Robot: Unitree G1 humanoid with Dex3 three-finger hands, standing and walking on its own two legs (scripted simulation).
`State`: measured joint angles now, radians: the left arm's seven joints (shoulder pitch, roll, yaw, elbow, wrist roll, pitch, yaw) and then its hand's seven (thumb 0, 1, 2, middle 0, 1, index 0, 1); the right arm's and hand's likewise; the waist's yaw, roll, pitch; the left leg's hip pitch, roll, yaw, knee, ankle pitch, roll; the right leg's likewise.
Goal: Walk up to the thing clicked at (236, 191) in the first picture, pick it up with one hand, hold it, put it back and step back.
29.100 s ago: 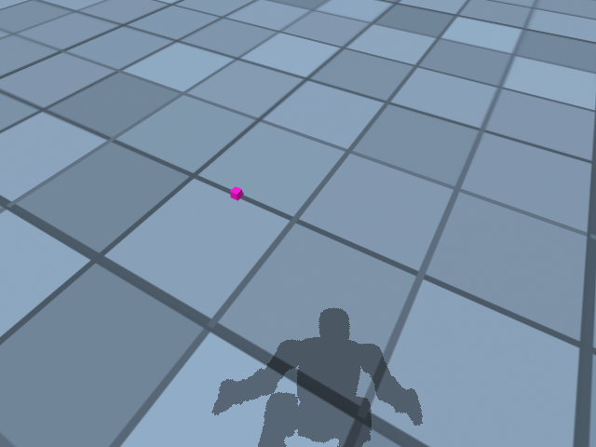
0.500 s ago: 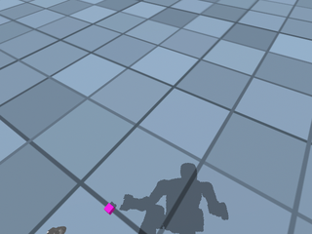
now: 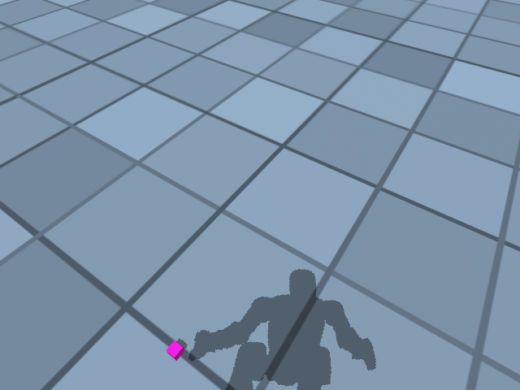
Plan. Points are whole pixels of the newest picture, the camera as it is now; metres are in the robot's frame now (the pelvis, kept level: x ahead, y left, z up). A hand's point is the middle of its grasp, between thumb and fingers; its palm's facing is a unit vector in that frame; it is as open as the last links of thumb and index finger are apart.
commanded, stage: stand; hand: left
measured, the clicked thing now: (175, 350) +0.38 +0.32 -0.76
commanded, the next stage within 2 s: rise first in 1.72 s
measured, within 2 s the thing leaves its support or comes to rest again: neither
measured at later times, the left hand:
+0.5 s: hand out of the picture +0.09 +0.26 -0.16, palm faces -0.02 -0.94 -0.33, open 7.4 cm
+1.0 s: hand out of the picture +0.09 +0.26 -0.15, palm faces -0.03 -0.94 -0.34, open 7.4 cm
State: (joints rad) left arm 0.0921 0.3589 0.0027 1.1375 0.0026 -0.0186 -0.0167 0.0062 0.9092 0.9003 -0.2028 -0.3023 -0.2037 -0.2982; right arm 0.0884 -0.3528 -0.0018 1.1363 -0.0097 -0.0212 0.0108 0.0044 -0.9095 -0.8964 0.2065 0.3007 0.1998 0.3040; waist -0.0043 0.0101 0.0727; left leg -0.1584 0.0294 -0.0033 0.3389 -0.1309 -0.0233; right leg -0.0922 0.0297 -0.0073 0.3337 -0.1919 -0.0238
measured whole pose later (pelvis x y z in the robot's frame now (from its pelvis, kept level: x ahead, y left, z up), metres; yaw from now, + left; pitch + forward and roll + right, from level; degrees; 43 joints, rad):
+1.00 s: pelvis +0.02 +0.01 +0.00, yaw +0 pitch -2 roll +0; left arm 0.10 0.34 0.00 1.14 0.01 -0.02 -0.01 0.01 0.91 0.90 -0.20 -0.30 -0.20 -0.30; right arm 0.09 -0.34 0.00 1.15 -0.01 -0.02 0.01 0.00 -0.91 -0.90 0.21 0.30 0.20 0.30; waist 0.00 0.01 0.05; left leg -0.14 0.01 0.01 0.31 -0.14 0.00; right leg -0.07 0.01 0.00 0.30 -0.20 0.00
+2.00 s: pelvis +0.01 +0.01 -0.01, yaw +1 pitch +4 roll +0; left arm -0.04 0.33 0.10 1.08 0.03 -0.03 0.00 0.01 0.73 0.86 -0.27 -0.42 -0.25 -0.43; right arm 0.18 -0.29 0.00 0.87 0.03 -0.05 -0.03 0.00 -0.87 -0.89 0.21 0.30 0.20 0.30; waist -0.01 0.00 0.05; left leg -0.38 0.00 -0.01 0.51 -0.21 0.00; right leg -0.31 0.00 -0.01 0.52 -0.28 -0.01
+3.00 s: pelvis -0.03 +0.01 -0.24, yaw -3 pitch +34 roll -3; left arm -0.33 0.39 0.21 1.02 0.57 0.26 0.52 0.00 -0.22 0.77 -0.33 -0.76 -0.33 -0.76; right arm 0.01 -0.28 -0.01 0.73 -0.05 -0.16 0.01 0.01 -0.89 -0.89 0.21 0.30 0.20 0.30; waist 0.01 -0.01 -0.19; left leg -1.70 0.04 -0.06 1.73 -0.62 -0.02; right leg -1.61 0.04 -0.06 1.72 -0.71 -0.02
